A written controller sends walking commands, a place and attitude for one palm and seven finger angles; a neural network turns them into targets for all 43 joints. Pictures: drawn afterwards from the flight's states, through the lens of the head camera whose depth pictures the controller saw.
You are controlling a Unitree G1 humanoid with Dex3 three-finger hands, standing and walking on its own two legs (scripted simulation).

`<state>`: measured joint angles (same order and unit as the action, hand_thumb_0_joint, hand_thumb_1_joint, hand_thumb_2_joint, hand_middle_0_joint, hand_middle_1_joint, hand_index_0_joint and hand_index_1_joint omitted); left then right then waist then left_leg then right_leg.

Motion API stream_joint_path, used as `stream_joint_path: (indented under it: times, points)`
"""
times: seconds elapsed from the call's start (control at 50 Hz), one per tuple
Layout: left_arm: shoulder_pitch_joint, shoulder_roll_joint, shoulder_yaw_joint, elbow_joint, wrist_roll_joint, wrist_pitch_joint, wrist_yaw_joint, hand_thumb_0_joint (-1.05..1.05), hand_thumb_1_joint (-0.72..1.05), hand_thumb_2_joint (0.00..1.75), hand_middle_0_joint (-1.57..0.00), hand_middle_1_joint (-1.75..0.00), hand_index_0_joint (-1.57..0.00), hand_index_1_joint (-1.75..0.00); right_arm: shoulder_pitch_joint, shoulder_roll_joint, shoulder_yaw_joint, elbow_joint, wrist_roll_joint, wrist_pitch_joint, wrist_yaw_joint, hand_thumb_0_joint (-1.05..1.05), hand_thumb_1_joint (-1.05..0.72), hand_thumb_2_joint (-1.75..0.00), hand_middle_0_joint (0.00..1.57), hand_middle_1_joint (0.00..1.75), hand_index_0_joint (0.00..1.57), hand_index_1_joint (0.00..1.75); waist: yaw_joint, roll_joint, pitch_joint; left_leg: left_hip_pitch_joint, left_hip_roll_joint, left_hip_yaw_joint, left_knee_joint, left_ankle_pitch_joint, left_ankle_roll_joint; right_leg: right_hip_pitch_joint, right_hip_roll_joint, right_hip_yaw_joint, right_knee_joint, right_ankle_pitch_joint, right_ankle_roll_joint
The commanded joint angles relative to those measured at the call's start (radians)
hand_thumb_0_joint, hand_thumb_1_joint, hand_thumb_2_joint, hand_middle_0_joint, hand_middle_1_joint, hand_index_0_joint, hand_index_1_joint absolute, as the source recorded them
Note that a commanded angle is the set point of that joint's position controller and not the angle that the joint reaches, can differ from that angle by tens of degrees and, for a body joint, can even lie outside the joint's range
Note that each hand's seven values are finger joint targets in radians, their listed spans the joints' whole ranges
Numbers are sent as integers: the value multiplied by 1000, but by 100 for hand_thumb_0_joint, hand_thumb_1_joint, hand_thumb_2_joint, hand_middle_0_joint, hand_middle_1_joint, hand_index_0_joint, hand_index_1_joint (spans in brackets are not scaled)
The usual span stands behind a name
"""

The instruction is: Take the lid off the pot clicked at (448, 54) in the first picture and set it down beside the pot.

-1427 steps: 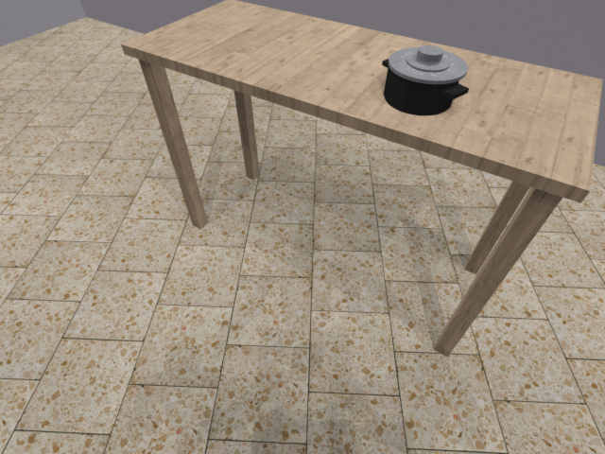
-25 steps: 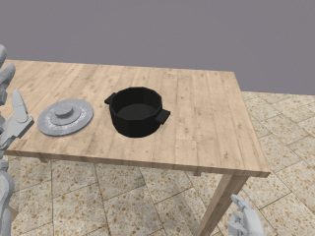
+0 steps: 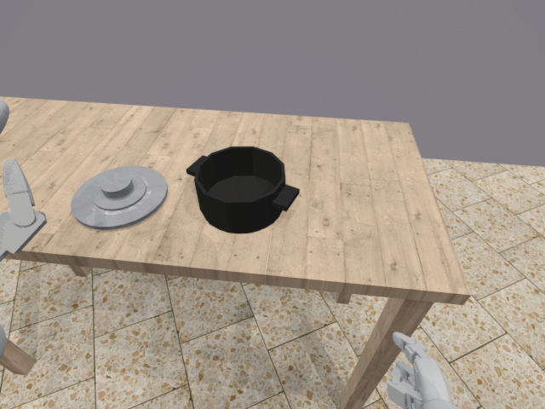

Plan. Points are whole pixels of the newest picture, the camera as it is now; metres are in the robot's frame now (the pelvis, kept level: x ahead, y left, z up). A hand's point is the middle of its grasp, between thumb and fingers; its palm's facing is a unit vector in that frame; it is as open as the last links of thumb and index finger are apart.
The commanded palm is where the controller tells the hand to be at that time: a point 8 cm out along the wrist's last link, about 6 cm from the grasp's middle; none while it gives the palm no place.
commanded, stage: step back with the hand held close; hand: left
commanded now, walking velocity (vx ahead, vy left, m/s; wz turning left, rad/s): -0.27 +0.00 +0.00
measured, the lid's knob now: (117, 185) +0.45 +0.36 +0.07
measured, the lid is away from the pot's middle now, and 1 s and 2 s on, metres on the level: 0.23 0.23 0.23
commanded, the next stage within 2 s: stop stepping back and stand still in 1.22 s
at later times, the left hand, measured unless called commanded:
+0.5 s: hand out of the picture +0.13 +0.25 +0.26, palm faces +0.48 -0.76 -0.43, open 7.4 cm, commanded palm +0.07 +0.30 +0.26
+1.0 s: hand out of the picture +0.08 +0.26 +0.26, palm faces +0.42 -0.83 -0.37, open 7.5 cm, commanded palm +0.03 +0.32 +0.26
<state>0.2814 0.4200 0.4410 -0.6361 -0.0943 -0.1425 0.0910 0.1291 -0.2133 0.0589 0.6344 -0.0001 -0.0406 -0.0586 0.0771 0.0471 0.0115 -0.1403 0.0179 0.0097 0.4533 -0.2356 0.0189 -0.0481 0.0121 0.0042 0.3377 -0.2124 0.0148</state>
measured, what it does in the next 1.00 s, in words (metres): walks backwards: right foot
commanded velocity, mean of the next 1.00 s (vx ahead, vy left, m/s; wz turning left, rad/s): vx -0.31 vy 0.00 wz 0.02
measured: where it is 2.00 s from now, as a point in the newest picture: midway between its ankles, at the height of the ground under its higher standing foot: outside the picture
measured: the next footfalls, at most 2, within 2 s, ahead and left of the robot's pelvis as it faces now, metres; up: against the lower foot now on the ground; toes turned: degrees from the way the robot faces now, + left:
right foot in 0.92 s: -0.12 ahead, -0.10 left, +0.00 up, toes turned -4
left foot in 1.08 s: -0.04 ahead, +0.14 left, +0.00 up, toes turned -3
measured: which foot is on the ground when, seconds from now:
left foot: down 0.00-0.92, up 0.94-1.00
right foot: down 0.00-0.70, up 0.72-0.90, down 0.92-1.00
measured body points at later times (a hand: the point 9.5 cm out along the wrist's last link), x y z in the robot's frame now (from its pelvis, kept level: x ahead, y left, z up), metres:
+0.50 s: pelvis -0.06 +0.02 -0.01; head -0.05 +0.04 +0.44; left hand +0.10 +0.29 +0.28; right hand +0.11 -0.21 -0.09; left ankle +0.01 +0.10 -0.74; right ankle -0.01 -0.13 -0.74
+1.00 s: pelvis -0.12 +0.05 -0.01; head -0.12 +0.07 +0.44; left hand +0.05 +0.30 +0.28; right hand +0.04 -0.18 -0.09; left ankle -0.03 +0.11 -0.72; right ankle -0.16 -0.10 -0.74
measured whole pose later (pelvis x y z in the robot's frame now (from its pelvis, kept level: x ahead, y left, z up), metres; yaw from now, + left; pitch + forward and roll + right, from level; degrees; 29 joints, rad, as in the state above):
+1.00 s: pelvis -0.12 +0.05 -0.01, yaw -5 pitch +1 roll -4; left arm 0.35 0.47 0.47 -0.75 -0.06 -0.25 0.15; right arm 0.19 -0.19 0.02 0.62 0.01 -0.06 -0.05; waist 0.04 0.03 -0.03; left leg -0.53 0.01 0.04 0.76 -0.29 0.00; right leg -0.21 0.02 0.00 0.48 -0.28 0.03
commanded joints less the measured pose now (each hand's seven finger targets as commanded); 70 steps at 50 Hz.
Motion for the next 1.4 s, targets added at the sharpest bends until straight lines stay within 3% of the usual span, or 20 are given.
stream_joint_path:
  times: [0.0, 0.16, 0.34, 0.46, 0.58, 0.62, 0.7, 0.76, 0.84, 0.9, 0.96, 1.02, 1.06, 1.08, 1.14, 1.28, 1.3, 1.32, 1.34, 1.38]
  points:
    - [-71, 181, 89, -115, 13, -68, 9, 0, 90, 90, -20, -30, -20, -30, -108, -130, -70, -197, 10, -13, -8, 0, -90, -90, 20, 30, 20, 30, -61, -66, -94, 53, 46, -52, -7, 194, 33, -160, -114, 103, -59, 278, -46]
    - [118, 241, 168, -276, 12, -80, 20, 0, 90, 90, -20, -30, -20, -30, -87, -135, -90, -265, 22, 21, 0, 0, -90, -90, 20, 30, 20, 30, -53, 0, -202, -3, 92, -84, -16, 418, 35, -110, -79, 53, 72, 348, -23]
    - [104, 248, 209, -339, 19, -131, 50, 0, 90, 90, -20, -30, -20, -30, -44, -148, -109, -263, 28, -41, -3, 0, -90, -90, 20, 30, 20, 30, -70, 95, -152, -212, 119, -147, -107, -55, 50, -110, -40, 32, 144, 77, -20]
    - [25, 213, 177, -237, 29, -138, 61, 0, 90, 90, -20, -30, -20, -30, -16, -151, -111, -241, 30, -73, -11, 0, -90, -90, 20, 30, 20, 30, -87, 24, -67, -291, 110, -162, -79, -314, 50, -216, -52, 60, 91, -105, -33]
    - [-7, 215, 133, -256, 35, -135, 81, 0, 90, 90, -20, -30, -20, -30, -1, -123, -98, -193, 24, -64, -13, 0, -90, -90, 20, 30, 20, 30, -107, -137, -91, -36, 26, -78, 271, -151, 13, -539, -210, 157, -45, -191, -94]
    - [-16, 224, 143, -293, 35, -139, 87, 0, 90, 90, -20, -30, -20, -30, -16, -129, -96, -205, 25, -62, -17, 0, -90, -90, 20, 30, 20, 30, -105, -81, -77, -85, 61, -134, 178, -201, 28, -521, -169, 113, 25, -180, -79]
    - [-52, 216, 182, -367, 46, -155, 92, 0, 90, 90, -20, -30, -20, -30, -46, -142, -100, -243, 9, -88, -23, 0, -90, -90, 20, 30, 20, 30, -93, 314, -89, -530, 297, -415, -403, -629, 108, -155, 89, 3, 671, -224, 1]
    - [0, 231, 200, -306, 27, -141, 99, 0, 90, 90, -20, -30, -20, -30, -34, -105, -113, -212, 9, -99, -2, 0, -90, -90, 20, 30, 20, 30, -82, 134, -115, -331, 247, -301, -276, -272, 120, -265, 50, 30, 622, -291, -17]
    - [67, 216, 163, -271, 17, -133, 83, 0, 90, 90, -20, -30, -20, -30, -33, -94, -104, -210, -3, -87, 10, 0, -90, -90, 20, 30, 20, 30, -66, 174, -160, -224, 188, -193, -224, -204, 21, -138, 10, -26, 123, -191, -62]
    - [-25, 261, 133, -268, 21, -158, 84, 0, 90, 90, -20, -30, -20, -30, 18, -90, -101, -178, -1, -55, 1, 0, -90, -90, 20, 30, 20, 30, -84, -182, -174, -58, 34, -20, 330, -53, -49, -385, -344, 259, -152, 135, -173]
    - [-83, 258, 136, -218, 29, -129, 69, 0, 90, 90, -20, -30, -20, -30, -13, -101, -106, -177, 21, -61, -15, 0, -90, -90, 20, 30, 20, 30, -101, -386, -131, -202, 27, -52, 511, -138, -22, -298, -334, 145, -25, 534, -164]
    - [-18, 221, 119, -227, 31, -120, 54, 0, 90, 90, -20, -30, -20, -30, -46, -108, -80, -187, 13, -53, -22, 0, -90, -90, 20, 30, 20, 30, -106, -79, -56, -161, 55, -41, 56, 212, 2, -239, -222, 43, 188, 554, -79]
    - [11, 242, 150, -329, 19, -151, 52, 0, 90, 90, -20, -30, -20, -30, -47, -140, -102, -203, 6, -69, -9, 0, -90, -90, 20, 30, 20, 30, -75, 303, -186, 17, 258, -235, -144, 722, 66, -335, 5, 13, 463, -161, -18]
    - [17, 259, 171, -334, 11, -160, 50, 0, 90, 90, -20, -30, -20, -30, -41, -134, -108, -202, -1, -85, 5, 0, -90, -90, 20, 30, 20, 30, -73, 212, -214, 28, 294, -326, -148, 772, 105, -393, 59, 61, 597, -348, -23]
    - [136, 271, 221, -407, -1, -151, 64, 0, 90, 90, -20, -30, -20, -30, -15, -111, -105, -210, -1, -113, 23, 0, -90, -90, 20, 30, 20, 30, -66, 136, -336, 127, 258, -262, -103, 845, 82, -393, 44, 60, 559, -338, -13]
    - [183, 262, 217, -366, 1, -130, 81, 0, 90, 90, -20, -30, -20, -30, -28, -112, -119, -201, -17, -114, 13, 0, -90, -90, 20, 30, 20, 30, -52, 202, -195, -225, 186, -156, -346, -130, 11, -102, 40, -42, 184, -201, -55]
    - [257, -44, -296, 656, 112, 78, -71, 0, 90, 90, -20, -30, -20, -30, 92, -350, -176, 87, -3, -109, -5, 0, -90, -90, 20, 30, 20, 30, -162, 101, -133, -285, 192, -373, 231, 164, 55, -281, -183, 173, 141, 63, -62]
    - [-147, 299, 177, -606, 9, -69, 24, 0, 90, 90, -20, -30, -20, -30, -108, -64, -145, -231, 40, -95, 33, 0, -90, -90, 20, 30, 20, 30, -54, -170, -323, 102, 12, -55, 239, -155, -60, -353, -180, 59, -113, -32, -99]
    - [-57, 492, 293, -552, 14, -143, 55, 0, 90, 90, -20, -30, -20, -30, -10, -99, -105, -229, 13, -99, -18, 0, -90, -90, 20, 30, 20, 30, -96, -434, -182, -31, -55, -20, 530, -183, -63, -504, -323, 193, -218, -317, -210]
    - [9, 278, 186, -328, 8, -93, 58, 0, 90, 90, -20, -30, -20, -30, 34, -97, -83, -187, 17, -80, -3, 0, -90, -90, 20, 30, 20, 30, -115, -250, -135, -199, 36, -69, 664, -177, -22, -449, -386, 151, -94, -95, -189]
